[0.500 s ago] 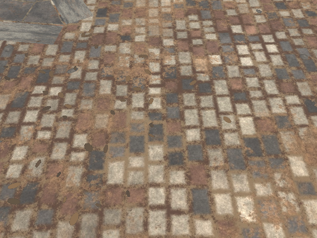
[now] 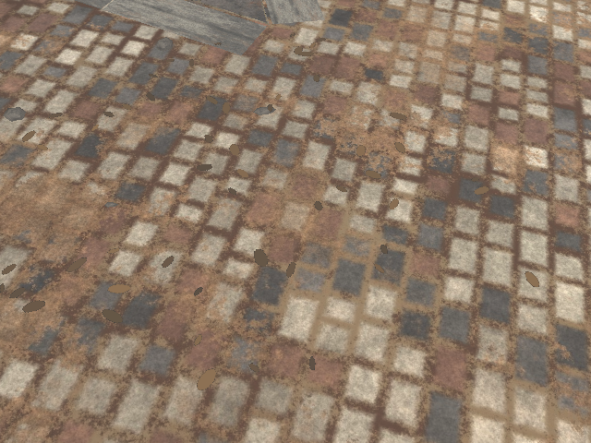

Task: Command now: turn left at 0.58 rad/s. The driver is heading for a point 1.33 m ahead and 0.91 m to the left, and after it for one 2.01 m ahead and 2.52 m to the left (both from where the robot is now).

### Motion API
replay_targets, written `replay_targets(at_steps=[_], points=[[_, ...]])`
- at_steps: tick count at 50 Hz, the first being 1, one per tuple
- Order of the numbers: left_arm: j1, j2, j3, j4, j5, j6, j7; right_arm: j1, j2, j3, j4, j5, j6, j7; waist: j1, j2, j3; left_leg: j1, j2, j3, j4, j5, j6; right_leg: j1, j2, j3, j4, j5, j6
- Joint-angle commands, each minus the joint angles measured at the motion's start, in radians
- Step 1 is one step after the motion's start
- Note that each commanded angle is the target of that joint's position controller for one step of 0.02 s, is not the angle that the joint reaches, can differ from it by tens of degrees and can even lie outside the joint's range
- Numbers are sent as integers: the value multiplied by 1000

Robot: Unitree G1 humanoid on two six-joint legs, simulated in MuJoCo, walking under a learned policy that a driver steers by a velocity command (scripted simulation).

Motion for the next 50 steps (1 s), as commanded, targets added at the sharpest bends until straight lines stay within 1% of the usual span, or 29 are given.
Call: replay_targets(at_steps=[1, 3, 5, 6, 7, 8, 9, 10, 12, 15, 18, 21, 25, 26, 27, 28, 29, 30, 31, 33, 35, 37, 39, 41, 44, 47, 48, 49, 50], points=[[-21, 85, 16, -63, -5, -24, -10, -17, -181, -50, -73, 0, -2, 1, -8, 174, -130, 147, 238, -301, -95, 252, 176, 21, 18, -1, -92, -16, -3], [2, 93, 18, -60, -7, -34, -20, -33, -177, -48, -82, 5, 3, 4, 0, 182, -136, 159, 229, -344, -70, 292, 167, 66, 25, 0, -178, -11, -16], [68, 97, 23, -42, -7, -45, -30, -69, -170, -44, -95, 17, 12, -1, 45, 173, -142, 133, 185, -349, -22, 276, 122, 189, 23, -20, -387, 133, -40], [102, 129, 33, -31, 1, -46, -30, -61, -147, -38, -102, 17, 15, -5, 47, 136, -152, 64, 144, -322, 27, 160, 76, 299, -46, 15, -453, 234, -67], [113, 198, 46, -39, 18, -39, -22, -15, -88, -22, -105, 4, 14, -3, 12, -73, -175, -75, 35, -189, 234, -141, 17, 418, -257, 201, -476, 367, -146], [95, 237, 50, -39, 49, -32, -23, -2, -117, -34, -136, 10, 4, 1, -14, -288, -120, -271, -85, -33, 425, -467, -38, 382, -420, 425, -499, 531, -328], [56, 185, 37, -68, 46, -37, -20, 18, -194, -55, -118, -2, -4, 4, -8, -206, -112, -288, -7, -51, 624, -446, -73, 350, -452, 411, -498, 531, -384], [5, 131, 22, -82, 36, -36, -13, 30, -220, -70, -94, 7, 0, 9, -23, -147, -95, -286, 8, -45, 695, -373, -88, 333, -382, 292, -481, 498, -340], [-28, 106, 12, -91, 10, -31, -4, 41, -175, -64, -72, 6, 20, 5, -18, -121, -61, -324, 23, -22, 753, -264, -123, 344, -291, 154, -467, 448, -278], [37, 124, 14, -78, 16, -15, 12, -24, -111, -40, -114, 20, 23, 16, 27, -144, -61, -335, 44, 51, 658, -199, -152, 395, -263, 51, -478, 501, -291], [67, 158, 25, -78, 17, -4, 14, -66, -89, -26, -148, 14, 22, 25, 59, -160, -93, -283, 84, 84, 499, -202, -158, 452, -294, 15, -472, 514, -304], [80, 197, 39, -83, 1, -4, -3, -71, -83, -15, -164, 15, 22, 41, 77, -172, -95, -160, 99, 148, 352, -198, -125, 376, -307, -11, -538, 179, -292], [71, 212, 42, -77, -28, -24, -30, -7, -97, -23, -146, 16, 13, 57, 31, -153, -50, 3, 81, 203, 124, -147, -42, 287, -323, -36, -532, -46, -252], [62, 196, 37, -73, -34, -27, -35, 57, -92, -26, -114, 16, 8, 58, -3, -132, -56, 107, 57, 230, 41, -103, -20, 239, -306, -72, -478, -66, -230], [78, 149, 24, -64, -29, -31, -39, 154, -113, -40, -71, 20, 4, 51, -36, -78, -83, 258, 30, 227, 1, -114, 7, 156, -265, -129, -358, -89, -195], [50, 74, 0, -79, -4, -37, -46, 283, -179, -67, -41, 26, -2, 41, -85, 116, -108, 434, 171, -12, -82, -162, 72, -29, -183, -236, -18, -121, -121], [-35, 41, -13, -179, 17, -61, -48, 311, -320, -86, -74, 16, -28, 45, -83, 345, -91, 531, 412, -569, -202, -289, 276, -418, -2, -188, 273, -303, -63], [-92, 115, 5, -190, -13, -86, -53, 295, -234, -63, -79, 4, -60, 55, -110, 215, -70, 478, 448, -627, -279, -394, 326, -490, -48, -33, 386, -280, -79], [-78, 151, 15, -186, -34, -101, -64, 242, -178, -41, -81, -1, -79, 55, -67, 200, -6, 422, 415, -535, -290, -401, 285, -486, -86, -13, 372, -172, -106], [-33, 163, 22, -145, 2, -112, -63, 155, -132, -22, -98, 7, -83, 44, -18, 138, 41, 341, 322, -347, -273, -151, 212, -409, -112, -26, 266, 0, -94], [-24, 143, 20, -136, 22, -111, -63, 123, -150, -21, -116, -7, -76, 23, 10, 139, 15, 283, 266, -215, -250, 260, 181, -291, -83, -56, 194, 108, -57], [-30, 102, 7, -130, 23, -102, -60, 127, -168, -30, -111, -6, -67, 4, 15, 107, -18, 248, 226, -120, -202, 490, 157, -213, -46, -79, 93, 184, -29], [-72, 65, -9, -141, 18, -92, -60, 146, -179, -36, -100, 3, -55, -7, -1, 116, -24, 196, 191, -77, -164, 532, 130, -136, -10, -89, -41, 262, -20], [-116, 60, -15, -157, 11, -83, -67, 172, -190, -43, -87, 10, -42, -12, -21, 144, -30, 168, 187, -93, -138, 501, 112, -75, 17, -87, -142, 310, -22], [-124, 95, -3, -166, 4, -79, -74, 181, -192, -47, -76, 18, -28, -14, -21, 146, -44, 192, 210, -176, -90, 450, 93, -23, 28, -54, -226, 309, -37], [-42, 140, 18, -151, 12, -93, -68, 118, -177, -44, -97, 17, -27, -16, 26, 171, -76, 227, 192, -243, 22, 483, 62, 90, 32, -46, -315, 290, -79], [13, 156, 26, -145, 24, -102, -61, 89, -157, -37, -109, 19, -31, -12, 63, 149, -119, 212, 134, -222, 123, 506, 29, 212, 9, -53, -398, 417, -108], [112, 216, 35, -148, 45, -107, -51, 89, -98, -17, -141, 0, -34, -9, 90, 31, -271, 93, 60, -185, 357, 276, -16, 487, -174, 107, -348, 697, -186], [132, 243, 33, -139, 56, -90, -46, 288, -17, 5, -130, -10, -32, -6, -12, -249, -408, -189, -100, -105, 670, -582, -79, 770, -464, 451, -320, 1030, -387]])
